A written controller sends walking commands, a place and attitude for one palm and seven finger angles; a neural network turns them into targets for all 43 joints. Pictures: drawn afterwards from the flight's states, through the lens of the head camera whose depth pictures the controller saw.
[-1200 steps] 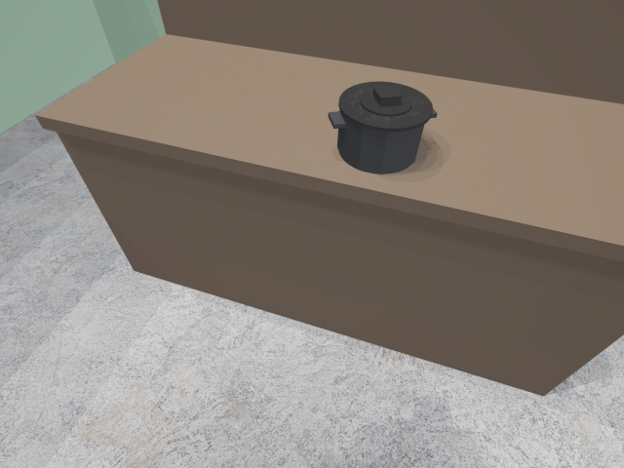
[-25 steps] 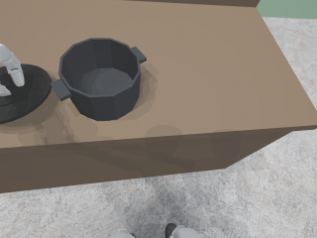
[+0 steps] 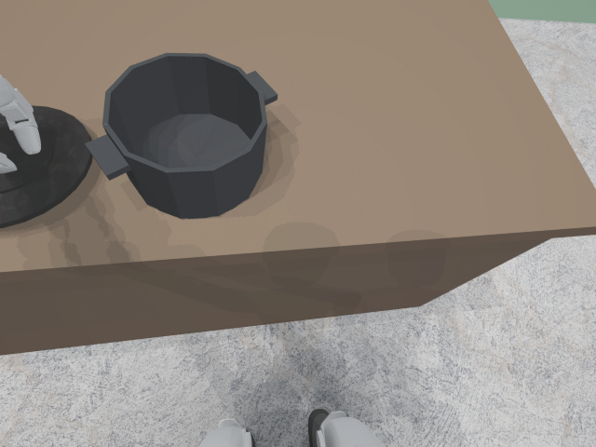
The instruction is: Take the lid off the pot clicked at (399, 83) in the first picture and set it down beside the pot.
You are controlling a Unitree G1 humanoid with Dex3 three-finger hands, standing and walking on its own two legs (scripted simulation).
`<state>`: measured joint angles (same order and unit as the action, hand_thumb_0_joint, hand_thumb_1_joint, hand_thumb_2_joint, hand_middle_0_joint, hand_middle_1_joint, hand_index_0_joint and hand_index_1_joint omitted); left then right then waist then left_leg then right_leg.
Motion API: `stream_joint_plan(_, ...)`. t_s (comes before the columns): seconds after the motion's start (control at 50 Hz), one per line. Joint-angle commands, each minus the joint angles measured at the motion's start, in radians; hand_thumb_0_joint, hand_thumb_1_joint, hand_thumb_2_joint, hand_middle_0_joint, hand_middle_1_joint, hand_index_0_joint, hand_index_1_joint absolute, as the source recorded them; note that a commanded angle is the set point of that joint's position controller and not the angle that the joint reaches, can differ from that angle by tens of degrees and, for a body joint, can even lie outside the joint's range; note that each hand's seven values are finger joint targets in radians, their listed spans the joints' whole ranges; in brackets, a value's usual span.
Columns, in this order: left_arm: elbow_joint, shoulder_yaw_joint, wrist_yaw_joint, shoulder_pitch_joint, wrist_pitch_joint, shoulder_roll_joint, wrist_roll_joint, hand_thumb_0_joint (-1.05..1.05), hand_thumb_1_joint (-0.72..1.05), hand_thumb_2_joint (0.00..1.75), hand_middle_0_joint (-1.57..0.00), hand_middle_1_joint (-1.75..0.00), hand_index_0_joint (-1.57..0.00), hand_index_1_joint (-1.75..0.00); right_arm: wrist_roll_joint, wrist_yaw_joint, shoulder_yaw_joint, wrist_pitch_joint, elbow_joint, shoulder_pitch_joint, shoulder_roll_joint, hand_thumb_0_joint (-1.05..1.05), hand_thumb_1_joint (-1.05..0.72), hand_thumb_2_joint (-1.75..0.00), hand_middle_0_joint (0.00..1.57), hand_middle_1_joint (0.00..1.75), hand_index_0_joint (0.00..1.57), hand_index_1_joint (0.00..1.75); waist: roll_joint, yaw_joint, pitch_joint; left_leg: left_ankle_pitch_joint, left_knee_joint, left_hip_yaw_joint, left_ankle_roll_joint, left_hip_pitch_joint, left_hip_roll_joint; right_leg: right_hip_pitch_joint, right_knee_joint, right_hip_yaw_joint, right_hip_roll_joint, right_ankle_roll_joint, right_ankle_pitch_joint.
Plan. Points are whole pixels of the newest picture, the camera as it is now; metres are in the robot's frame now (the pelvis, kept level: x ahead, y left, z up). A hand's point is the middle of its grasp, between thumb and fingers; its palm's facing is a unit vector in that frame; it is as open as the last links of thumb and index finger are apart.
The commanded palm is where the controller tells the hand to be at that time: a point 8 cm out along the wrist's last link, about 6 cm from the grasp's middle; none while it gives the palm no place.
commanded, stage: open the fingers wide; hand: left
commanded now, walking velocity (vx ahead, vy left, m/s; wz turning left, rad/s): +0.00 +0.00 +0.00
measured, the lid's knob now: out of the picture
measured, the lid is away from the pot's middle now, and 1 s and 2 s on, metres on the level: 0.24 0.24 0.24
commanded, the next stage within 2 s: raise the empty hand in 1.12 s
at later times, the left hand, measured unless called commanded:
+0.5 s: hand out of the picture +0.45 +0.33 +0.05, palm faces -0.48 -0.17 -0.86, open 6.6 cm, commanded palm +0.50 +0.33 +0.11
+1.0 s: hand out of the picture +0.46 +0.33 +0.04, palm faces -0.49 -0.16 -0.85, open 10.5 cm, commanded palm +0.51 +0.33 +0.11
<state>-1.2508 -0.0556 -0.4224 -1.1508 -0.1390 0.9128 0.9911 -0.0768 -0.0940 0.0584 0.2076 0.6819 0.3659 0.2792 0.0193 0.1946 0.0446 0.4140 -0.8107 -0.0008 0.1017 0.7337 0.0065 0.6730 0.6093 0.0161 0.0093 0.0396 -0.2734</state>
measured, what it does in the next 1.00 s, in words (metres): stands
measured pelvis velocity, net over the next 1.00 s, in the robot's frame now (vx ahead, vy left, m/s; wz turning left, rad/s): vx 0.00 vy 0.00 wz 0.01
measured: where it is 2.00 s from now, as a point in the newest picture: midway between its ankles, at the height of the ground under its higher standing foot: outside the picture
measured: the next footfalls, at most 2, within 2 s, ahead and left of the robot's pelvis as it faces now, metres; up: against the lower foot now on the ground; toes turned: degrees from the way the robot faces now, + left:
none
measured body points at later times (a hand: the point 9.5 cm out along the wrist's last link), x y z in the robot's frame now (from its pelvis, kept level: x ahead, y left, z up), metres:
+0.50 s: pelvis +0.00 +0.00 +0.01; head +0.11 +0.04 +0.44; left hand +0.48 +0.34 +0.10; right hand +0.02 -0.28 -0.10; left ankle -0.03 +0.04 -0.71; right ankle +0.00 -0.18 -0.71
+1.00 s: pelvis +0.00 +0.00 +0.00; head +0.12 +0.04 +0.43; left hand +0.48 +0.34 +0.09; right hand -0.02 -0.28 -0.10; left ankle -0.03 +0.04 -0.71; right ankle +0.00 -0.18 -0.71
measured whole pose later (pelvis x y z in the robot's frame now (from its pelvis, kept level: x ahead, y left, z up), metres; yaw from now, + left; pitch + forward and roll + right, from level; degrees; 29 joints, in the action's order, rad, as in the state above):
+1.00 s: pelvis +0.00 +0.00 +0.00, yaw +1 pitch +18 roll -6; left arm -1.17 0.00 -0.35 -1.02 -0.19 0.88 0.99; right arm -0.07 -0.08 0.04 0.25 0.65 0.36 0.28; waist 0.02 0.17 0.06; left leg 0.40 -0.80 0.00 0.10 0.72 0.02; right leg 0.66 0.60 0.00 0.01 0.02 -0.27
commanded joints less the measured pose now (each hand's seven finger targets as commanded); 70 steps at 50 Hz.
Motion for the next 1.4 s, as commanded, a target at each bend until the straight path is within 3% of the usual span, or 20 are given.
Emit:
stream_joint_plan(0.0,0.240,0.133,0.038,-0.203,-0.008,0.265,-0.016,0.00,0.59,0.98,-0.74,-1.17,-1.00,-1.17,0.012,0.014,-0.097,0.005,-0.066,0.186,0.206,0.00,-0.90,-0.90,0.20,0.30,0.20,0.30,0.286,-0.090,0.581,-0.924,0.044,-0.105,-0.084,-0.600,-0.012,-0.044,0.022,0.090,0.098,-0.071,0.249)
stream_joint_plan(0.04,0.424,0.202,0.061,-0.180,-0.072,0.305,-0.019,0.00,0.58,0.94,-0.71,-1.17,-0.96,-1.17,0.041,0.017,-0.110,0.035,-0.086,0.144,0.207,0.00,-0.90,-0.90,0.20,0.30,0.20,0.30,0.273,-0.092,0.615,-1.029,0.033,-0.108,-0.098,-0.661,-0.029,-0.033,0.006,0.080,0.103,-0.074,0.263)
stream_joint_plan(0.08,0.368,0.131,0.069,-0.284,-0.056,0.233,-0.035,0.00,0.56,0.89,-0.69,-1.17,-0.92,-1.16,0.030,0.009,-0.107,0.054,-0.066,0.133,0.208,0.00,-0.90,-0.90,0.20,0.30,0.20,0.30,0.172,-0.040,0.491,-0.836,0.063,-0.091,-0.065,-0.546,-0.025,-0.025,-0.028,0.068,0.095,-0.064,0.229)
stream_joint_plan(0.1,0.363,0.146,0.083,-0.337,-0.044,0.272,-0.036,0.00,0.55,0.87,-0.67,-1.17,-0.91,-1.16,0.026,0.005,-0.106,0.057,-0.052,0.145,0.219,0.00,-0.90,-0.90,0.20,0.30,0.20,0.30,0.152,-0.028,0.471,-0.741,0.080,-0.085,-0.050,-0.526,-0.026,-0.038,-0.039,0.060,0.091,-0.059,0.213)
stream_joint_plan(0.12,0.357,0.172,0.098,-0.333,-0.041,0.314,-0.029,0.00,0.54,0.85,-0.66,-1.16,-0.89,-1.16,0.024,0.001,-0.103,0.055,-0.056,0.155,0.219,0.00,-0.90,-0.90,0.20,0.30,0.20,0.30,0.168,-0.035,0.494,-0.730,0.090,-0.092,-0.050,-0.531,-0.020,-0.056,-0.038,0.061,0.089,-0.063,0.210)
stream_joint_plan(0.18,0.351,0.141,0.118,-0.307,-0.043,0.262,-0.010,0.00,0.52,0.78,-0.62,-1.15,-0.83,-1.15,0.025,0.004,-0.102,0.042,-0.049,0.146,0.206,0.00,-0.90,-0.90,0.20,0.30,0.20,0.30,0.263,-0.044,0.516,-0.863,0.084,-0.105,-0.078,-0.621,-0.026,-0.010,-0.034,0.068,0.092,-0.073,0.216)
stream_joint_plan(0.36,0.312,0.102,0.108,-0.313,-0.038,0.224,-0.027,0.00,0.41,0.64,-0.52,-1.12,-0.67,-1.11,0.019,-0.001,-0.099,0.036,-0.050,0.124,0.208,0.00,-0.90,-0.90,0.20,0.30,0.20,0.30,0.181,-0.027,0.451,-0.709,0.102,-0.088,-0.060,-0.550,-0.018,-0.043,-0.050,0.058,0.085,-0.068,0.196)
stream_joint_plan(0.42,0.338,0.112,0.112,-0.303,-0.049,0.224,-0.024,0.00,0.38,0.59,-0.48,-1.10,-0.61,-1.10,0.023,0.002,-0.103,0.032,-0.050,0.129,0.207,0.00,-0.90,-0.90,0.20,0.30,0.20,0.30,0.227,-0.041,0.472,-0.770,0.095,-0.102,-0.072,-0.600,-0.023,-0.022,-0.045,0.061,0.087,-0.074,0.192)
stream_joint_plan(0.54,0.269,0.094,0.111,-0.272,-0.043,0.211,-0.023,0.00,0.30,0.52,-0.42,-1.07,-0.50,-1.07,0.017,0.002,-0.099,0.031,-0.056,0.128,0.211,0.00,-0.90,-0.90,0.20,0.30,0.20,0.30,0.162,-0.032,0.428,-0.692,0.095,-0.087,-0.062,-0.524,-0.016,-0.030,-0.040,0.059,0.086,-0.071,0.184)
stream_joint_plan(0.62,0.364,0.130,0.108,-0.295,-0.056,0.245,-0.022,0.00,0.24,0.47,-0.37,-1.05,-0.43,-1.05,0.025,0.004,-0.108,0.036,-0.057,0.134,0.210,0.00,-0.90,-0.90,0.20,0.30,0.20,0.30,0.231,-0.049,0.518,-0.814,0.087,-0.107,-0.078,-0.617,-0.022,-0.039,-0.035,0.062,0.090,-0.076,0.212)
stream_joint_plan(0.7,0.262,0.092,0.100,-0.272,-0.047,0.209,-0.032,0.00,0.19,0.43,-0.33,-1.03,-0.36,-1.03,0.018,0.004,-0.099,0.038,-0.049,0.134,0.217,0.00,-0.90,-0.90,0.20,0.30,0.20,0.30,0.145,-0.031,0.420,-0.680,0.097,-0.085,-0.058,-0.507,-0.014,-0.032,-0.040,0.058,0.088,-0.070,0.185)
stream_joint_plan(0.74,0.308,0.075,0.102,-0.319,-0.047,0.200,-0.025,0.00,0.16,0.41,-0.31,-1.02,-0.33,-1.02,0.018,0.006,-0.102,0.038,-0.045,0.141,0.216,0.00,-0.90,-0.90,0.20,0.30,0.20,0.30,0.196,-0.030,0.437,-0.682,0.102,-0.093,-0.064,-0.536,-0.019,-0.016,-0.039,0.060,0.089,-0.075,0.171)
stream_joint_plan(0.78,0.332,0.108,0.103,-0.309,-0.061,0.230,-0.023,0.00,0.13,0.39,-0.28,-1.01,-0.29,-1.01,0.021,0.004,-0.106,0.038,-0.049,0.142,0.214,0.00,-0.90,-0.90,0.20,0.30,0.20,0.30,0.200,-0.038,0.484,-0.735,0.090,-0.097,-0.065,-0.574,-0.019,-0.025,-0.038,0.058,0.090,-0.076,0.188)
stream_joint_plan(0.86,0.253,0.113,0.108,-0.287,-0.057,0.266,-0.019,0.00,0.12,0.38,-0.27,-1.00,-0.27,-1.00,0.015,-0.005,-0.093,0.034,-0.055,0.147,0.217,0.00,-0.90,-0.90,0.20,0.30,0.20,0.30,0.145,-0.026,0.422,-0.593,0.098,-0.076,-0.047,-0.454,-0.006,-0.046,-0.030,0.055,0.088,-0.072,0.165)
stream_joint_plan(0.98,0.303,0.141,0.111,-0.315,-0.064,0.309,-0.012,0.00,0.11,0.39,-0.28,-1.00,-0.28,-1.00,0.020,-0.008,-0.091,0.034,-0.066,0.150,0.217,0.00,-0.90,-0.90,0.20,0.30,0.20,0.30,0.210,-0.036,0.501,-0.704,0.079,-0.081,-0.055,-0.513,-0.012,-0.054,-0.016,0.056,0.089,-0.074,0.206)
stream_joint_plan(1.06,0.236,0.143,0.104,-0.256,-0.053,0.306,-0.012,0.00,0.10,0.41,-0.28,-0.99,-0.28,-0.99,0.020,-0.006,-0.090,0.038,-0.067,0.156,0.217,0.00,-0.90,-0.90,0.20,0.30,0.20,0.30,0.166,-0.031,0.458,-0.687,0.071,-0.072,-0.050,-0.471,-0.006,-0.048,-0.017,0.058,0.092,-0.069,0.206)
stream_joint_plan(1.14,0.274,0.112,0.094,-0.299,-0.052,0.274,-0.012,0.00,0.10,0.42,-0.28,-0.98,-0.28,-0.98,0.016,-0.001,-0.094,0.046,-0.060,0.157,0.219,0.00,-0.90,-0.90,0.20,0.30,0.20,0.30,0.205,-0.027,0.468,-0.722,0.066,-0.084,-0.060,-0.518,-0.017,-0.012,-0.016,0.061,0.094,-0.071,0.190)
stream_joint_plan(1.22,0.383,0.136,0.092,-0.328,-0.066,0.275,-0.023,0.00,0.10,0.42,-0.28,-0.99,-0.28,-0.99,0.028,0.002,-0.107,0.053,-0.057,0.158,0.212,0.00,-0.90,-0.90,0.20,0.30,0.20,0.30,0.285,-0.041,0.570,-0.894,0.060,-0.113,-0.085,-0.654,-0.027,-0.007,-0.022,0.063,0.099,-0.073,0.217)
stream_joint_plan(1.26,0.346,0.160,0.094,-0.304,-0.058,0.294,-0.032,0.00,0.10,0.42,-0.28,-0.99,-0.28,-0.99,0.026,0.001,-0.105,0.053,-0.051,0.157,0.215,0.00,-0.90,-0.90,0.20,0.30,0.20,0.30,0.205,-0.039,0.534,-0.844,0.069,-0.104,-0.073,-0.602,-0.024,-0.039,-0.032,0.061,0.095,-0.068,0.226)
stream_joint_plan(1.38,0.368,0.110,0.091,-0.313,-0.027,0.222,-0.032,0.00,0.10,0.42,-0.28,-0.99,-0.28,-0.99,0.018,0.016,-0.107,0.048,-0.053,0.138,0.207,0.00,-0.90,-0.90,0.20,0.30,0.20,0.30,0.226,-0.055,0.508,-0.892,0.100,-0.109,-0.084,-0.643,-0.023,-0.053,-0.056,0.062,0.093,-0.073,0.243)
